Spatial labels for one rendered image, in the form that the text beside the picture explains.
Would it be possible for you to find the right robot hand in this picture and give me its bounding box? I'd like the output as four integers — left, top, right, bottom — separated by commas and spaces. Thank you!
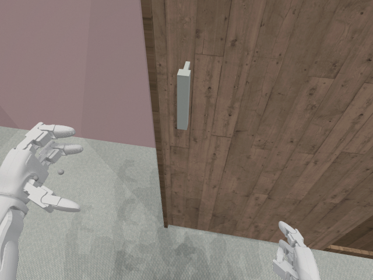
273, 221, 321, 280

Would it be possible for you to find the wardrobe door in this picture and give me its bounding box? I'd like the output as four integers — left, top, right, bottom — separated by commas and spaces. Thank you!
152, 0, 373, 250
332, 215, 373, 251

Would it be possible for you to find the left robot hand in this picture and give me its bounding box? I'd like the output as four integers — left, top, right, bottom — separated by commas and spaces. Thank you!
0, 122, 83, 213

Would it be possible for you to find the robot left forearm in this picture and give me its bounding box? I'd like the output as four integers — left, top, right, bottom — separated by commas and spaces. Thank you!
0, 195, 29, 280

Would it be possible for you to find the handle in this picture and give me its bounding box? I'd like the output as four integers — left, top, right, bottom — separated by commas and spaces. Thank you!
177, 61, 191, 130

